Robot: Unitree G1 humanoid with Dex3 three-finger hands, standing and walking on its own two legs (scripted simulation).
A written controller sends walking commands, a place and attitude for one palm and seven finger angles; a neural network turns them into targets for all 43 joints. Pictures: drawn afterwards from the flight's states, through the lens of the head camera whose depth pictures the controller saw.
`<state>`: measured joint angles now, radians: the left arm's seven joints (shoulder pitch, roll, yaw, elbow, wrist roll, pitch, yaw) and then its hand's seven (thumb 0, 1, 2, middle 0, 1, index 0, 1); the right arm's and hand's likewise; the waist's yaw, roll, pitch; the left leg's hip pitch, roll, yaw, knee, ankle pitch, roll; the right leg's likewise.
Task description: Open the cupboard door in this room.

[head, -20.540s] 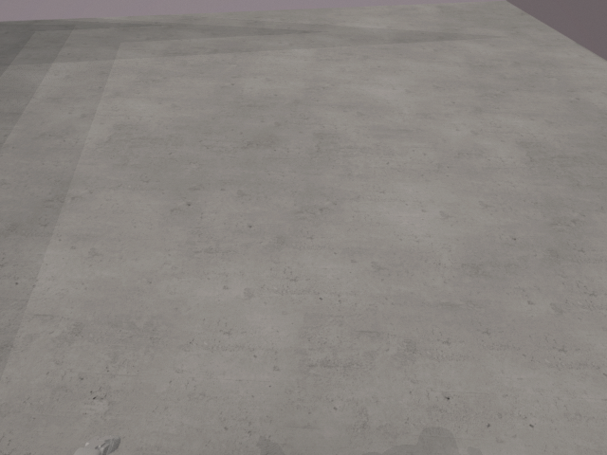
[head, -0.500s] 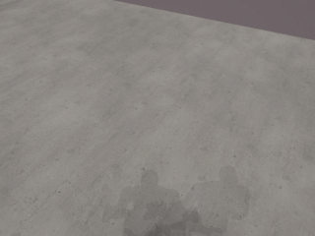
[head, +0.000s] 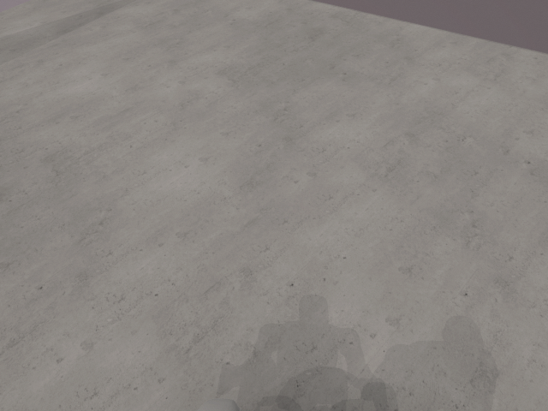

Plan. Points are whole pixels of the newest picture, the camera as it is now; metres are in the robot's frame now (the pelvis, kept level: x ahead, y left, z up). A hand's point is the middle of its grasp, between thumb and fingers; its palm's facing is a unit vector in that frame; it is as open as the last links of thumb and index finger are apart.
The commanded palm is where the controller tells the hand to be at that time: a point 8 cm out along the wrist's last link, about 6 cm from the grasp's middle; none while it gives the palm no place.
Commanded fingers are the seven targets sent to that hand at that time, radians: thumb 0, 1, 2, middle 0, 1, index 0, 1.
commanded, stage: turn or walk to find it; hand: left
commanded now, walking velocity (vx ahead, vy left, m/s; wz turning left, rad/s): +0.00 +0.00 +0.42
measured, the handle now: out of the picture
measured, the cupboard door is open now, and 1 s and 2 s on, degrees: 0 0 0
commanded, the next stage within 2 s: none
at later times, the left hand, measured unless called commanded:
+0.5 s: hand out of the picture +0.03 +0.27 -0.17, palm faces +0.22 -0.95 -0.24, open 7.4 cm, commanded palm none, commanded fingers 0.00 0.90 0.90 -0.20 -0.30 -0.20 -0.30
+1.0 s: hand out of the picture -0.06 +0.19 -0.16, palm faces +0.43 -0.86 -0.26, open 7.3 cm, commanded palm none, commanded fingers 0.00 0.90 0.90 -0.20 -0.30 -0.20 -0.30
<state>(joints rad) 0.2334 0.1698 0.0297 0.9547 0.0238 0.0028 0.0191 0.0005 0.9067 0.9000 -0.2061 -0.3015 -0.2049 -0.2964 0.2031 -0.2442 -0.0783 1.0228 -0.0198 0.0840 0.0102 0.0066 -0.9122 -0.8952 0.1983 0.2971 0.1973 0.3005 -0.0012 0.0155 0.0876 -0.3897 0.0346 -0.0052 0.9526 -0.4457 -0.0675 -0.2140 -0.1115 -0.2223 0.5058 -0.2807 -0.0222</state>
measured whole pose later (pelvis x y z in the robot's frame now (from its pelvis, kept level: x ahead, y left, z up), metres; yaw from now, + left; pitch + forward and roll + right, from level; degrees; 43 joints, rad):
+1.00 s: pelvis -0.02 -0.01 +0.00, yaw +26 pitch +0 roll +2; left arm 0.23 0.16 0.03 0.96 0.02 0.00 0.02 0.00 0.91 0.90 -0.21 -0.30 -0.20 -0.30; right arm 0.22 -0.25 -0.09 1.02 -0.02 0.09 0.01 0.01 -0.91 -0.90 0.20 0.30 0.20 0.30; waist -0.01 0.02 0.08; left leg -0.43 0.04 -0.03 1.04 -0.42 -0.07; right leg -0.19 -0.10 -0.20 0.50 -0.30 -0.03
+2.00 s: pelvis -0.04 -0.01 +0.00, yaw +51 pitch +0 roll +2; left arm 0.22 0.17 0.03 0.95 0.02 0.00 0.02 0.00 0.91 0.90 -0.21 -0.30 -0.21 -0.30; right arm 0.22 -0.25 -0.09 1.02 -0.02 0.08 0.01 0.01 -0.91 -0.90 0.20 0.30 0.20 0.30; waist -0.01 0.02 0.08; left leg -0.42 0.04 -0.02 1.01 -0.43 -0.07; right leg -0.21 -0.10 -0.20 0.51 -0.29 -0.03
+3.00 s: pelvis -0.06 -0.04 +0.00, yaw +79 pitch +0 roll +2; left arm 0.22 0.19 0.04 0.94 0.03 0.01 0.01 0.00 0.90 0.90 -0.21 -0.30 -0.21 -0.30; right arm 0.18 -0.25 -0.08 0.99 -0.02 0.08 0.02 0.01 -0.91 -0.90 0.20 0.30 0.20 0.30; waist 0.00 0.00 0.10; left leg -0.36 0.04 0.03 0.86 -0.46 -0.06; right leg -0.23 -0.15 -0.24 0.54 -0.30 -0.01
